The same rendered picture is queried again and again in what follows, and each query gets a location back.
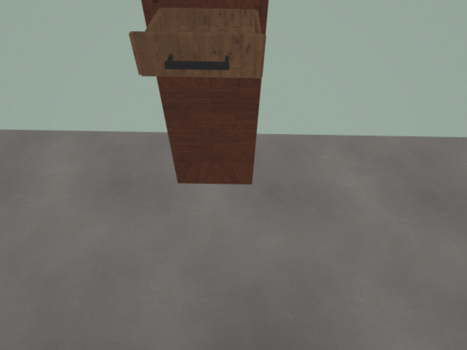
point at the handle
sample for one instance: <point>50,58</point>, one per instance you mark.
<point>197,65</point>

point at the cabinet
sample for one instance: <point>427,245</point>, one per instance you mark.
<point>211,121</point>

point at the drawer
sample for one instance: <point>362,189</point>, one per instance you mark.
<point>192,34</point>

